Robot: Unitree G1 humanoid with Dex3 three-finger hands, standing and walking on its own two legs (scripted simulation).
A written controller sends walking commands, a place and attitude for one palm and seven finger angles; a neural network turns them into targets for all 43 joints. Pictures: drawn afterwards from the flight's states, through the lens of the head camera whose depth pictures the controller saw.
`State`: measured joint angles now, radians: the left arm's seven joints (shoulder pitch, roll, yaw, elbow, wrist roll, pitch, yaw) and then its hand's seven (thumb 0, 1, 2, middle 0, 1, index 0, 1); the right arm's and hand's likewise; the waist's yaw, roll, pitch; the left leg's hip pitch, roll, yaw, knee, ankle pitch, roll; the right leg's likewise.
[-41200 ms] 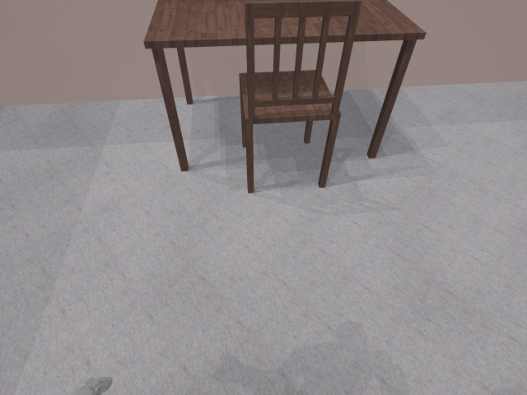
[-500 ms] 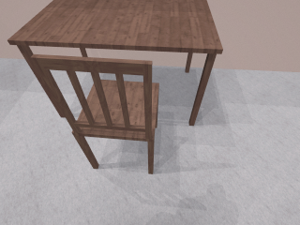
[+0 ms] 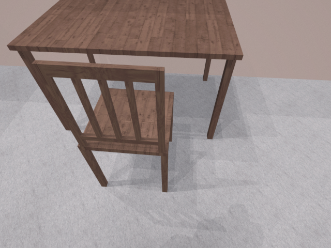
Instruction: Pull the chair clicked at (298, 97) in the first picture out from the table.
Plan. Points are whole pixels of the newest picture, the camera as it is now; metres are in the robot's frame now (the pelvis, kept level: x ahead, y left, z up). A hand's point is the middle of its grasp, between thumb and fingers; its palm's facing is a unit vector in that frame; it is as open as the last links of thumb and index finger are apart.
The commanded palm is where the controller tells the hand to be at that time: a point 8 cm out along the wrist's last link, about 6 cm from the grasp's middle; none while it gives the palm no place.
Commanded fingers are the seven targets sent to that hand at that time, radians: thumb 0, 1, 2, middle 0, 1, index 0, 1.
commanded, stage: take the last steps up to it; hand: left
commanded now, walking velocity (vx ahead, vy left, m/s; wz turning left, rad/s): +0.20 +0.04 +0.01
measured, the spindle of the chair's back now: (111, 112) +0.57 +0.24 -0.07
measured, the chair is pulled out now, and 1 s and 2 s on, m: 0.23 0.23 0.23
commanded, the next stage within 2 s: come to a stop and stand still in 0.74 s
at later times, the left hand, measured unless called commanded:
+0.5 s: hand out of the picture +0.03 +0.16 -0.18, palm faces +0.07 -0.98 -0.18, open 7.4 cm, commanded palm none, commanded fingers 0.00 0.90 0.90 -0.20 -0.30 -0.20 -0.30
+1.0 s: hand out of the picture +0.08 +0.18 -0.19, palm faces +0.09 -0.98 -0.18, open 7.4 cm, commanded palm none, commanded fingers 0.00 0.90 0.90 -0.20 -0.30 -0.20 -0.30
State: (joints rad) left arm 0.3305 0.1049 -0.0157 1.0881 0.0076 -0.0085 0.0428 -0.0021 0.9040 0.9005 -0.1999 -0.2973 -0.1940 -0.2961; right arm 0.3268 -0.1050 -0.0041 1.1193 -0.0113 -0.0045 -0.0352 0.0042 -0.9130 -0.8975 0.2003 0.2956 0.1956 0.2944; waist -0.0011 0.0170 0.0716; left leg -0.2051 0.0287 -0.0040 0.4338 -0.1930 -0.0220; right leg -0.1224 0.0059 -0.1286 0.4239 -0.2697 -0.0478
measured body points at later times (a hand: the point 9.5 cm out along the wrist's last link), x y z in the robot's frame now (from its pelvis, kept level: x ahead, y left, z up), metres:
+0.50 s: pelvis +0.05 +0.00 -0.01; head +0.08 +0.00 +0.44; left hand +0.03 +0.21 -0.16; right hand -0.01 -0.19 -0.17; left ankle +0.03 +0.13 -0.74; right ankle -0.02 -0.08 -0.74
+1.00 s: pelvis +0.09 +0.01 -0.01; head +0.12 +0.01 +0.43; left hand +0.08 +0.23 -0.17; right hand +0.08 -0.21 -0.17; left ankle +0.07 +0.13 -0.74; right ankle +0.04 -0.09 -0.72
